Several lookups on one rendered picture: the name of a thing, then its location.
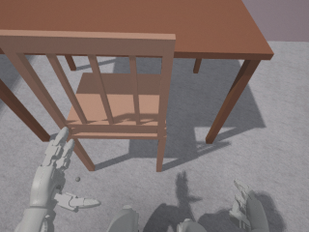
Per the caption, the left robot thigh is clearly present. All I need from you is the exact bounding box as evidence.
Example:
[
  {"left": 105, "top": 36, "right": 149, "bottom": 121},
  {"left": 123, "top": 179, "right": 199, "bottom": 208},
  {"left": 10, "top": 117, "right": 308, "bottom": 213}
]
[{"left": 106, "top": 209, "right": 139, "bottom": 232}]

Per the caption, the left robot hand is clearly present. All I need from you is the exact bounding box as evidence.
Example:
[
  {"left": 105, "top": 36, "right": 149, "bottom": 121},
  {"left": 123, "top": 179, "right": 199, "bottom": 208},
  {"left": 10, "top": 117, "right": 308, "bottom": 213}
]
[{"left": 29, "top": 127, "right": 101, "bottom": 213}]

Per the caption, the right robot hand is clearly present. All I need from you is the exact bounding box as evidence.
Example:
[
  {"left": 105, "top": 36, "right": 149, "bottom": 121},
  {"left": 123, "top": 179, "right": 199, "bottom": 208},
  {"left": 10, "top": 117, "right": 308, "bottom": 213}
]
[{"left": 229, "top": 179, "right": 269, "bottom": 232}]

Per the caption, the right robot thigh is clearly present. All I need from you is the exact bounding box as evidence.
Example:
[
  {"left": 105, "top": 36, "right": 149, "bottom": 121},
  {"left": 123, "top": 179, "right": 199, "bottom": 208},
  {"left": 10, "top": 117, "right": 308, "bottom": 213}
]
[{"left": 176, "top": 220, "right": 207, "bottom": 232}]

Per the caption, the robot thigh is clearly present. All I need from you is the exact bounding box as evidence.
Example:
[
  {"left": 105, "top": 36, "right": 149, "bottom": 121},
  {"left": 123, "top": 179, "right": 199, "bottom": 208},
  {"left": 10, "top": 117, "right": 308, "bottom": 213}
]
[
  {"left": 106, "top": 209, "right": 139, "bottom": 232},
  {"left": 176, "top": 220, "right": 207, "bottom": 232}
]

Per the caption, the chair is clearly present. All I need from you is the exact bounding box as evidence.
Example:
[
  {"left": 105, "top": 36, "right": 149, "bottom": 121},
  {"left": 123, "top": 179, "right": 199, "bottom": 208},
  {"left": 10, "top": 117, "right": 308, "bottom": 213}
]
[{"left": 0, "top": 29, "right": 176, "bottom": 172}]

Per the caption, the robot left forearm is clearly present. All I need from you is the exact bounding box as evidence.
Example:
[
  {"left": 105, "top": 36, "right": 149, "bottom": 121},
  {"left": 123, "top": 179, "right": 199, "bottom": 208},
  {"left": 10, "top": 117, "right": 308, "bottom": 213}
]
[{"left": 14, "top": 206, "right": 56, "bottom": 232}]

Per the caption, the table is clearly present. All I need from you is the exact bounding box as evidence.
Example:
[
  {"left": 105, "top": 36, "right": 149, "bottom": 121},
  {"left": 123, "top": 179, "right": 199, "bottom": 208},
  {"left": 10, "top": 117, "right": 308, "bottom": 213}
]
[{"left": 0, "top": 0, "right": 274, "bottom": 144}]

